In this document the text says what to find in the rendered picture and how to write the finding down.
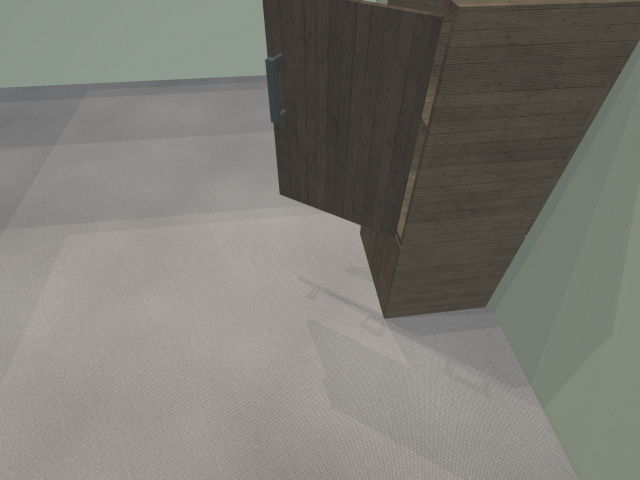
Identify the cupboard door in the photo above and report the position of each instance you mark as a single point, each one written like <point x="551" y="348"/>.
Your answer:
<point x="354" y="80"/>

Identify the handle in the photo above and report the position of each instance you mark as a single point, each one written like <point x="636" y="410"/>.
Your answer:
<point x="273" y="88"/>

